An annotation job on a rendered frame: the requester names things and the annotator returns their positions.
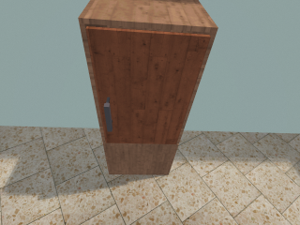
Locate cupboard door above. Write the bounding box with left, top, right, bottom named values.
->
left=85, top=26, right=211, bottom=144

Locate handle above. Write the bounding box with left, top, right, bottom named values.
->
left=103, top=97, right=113, bottom=132

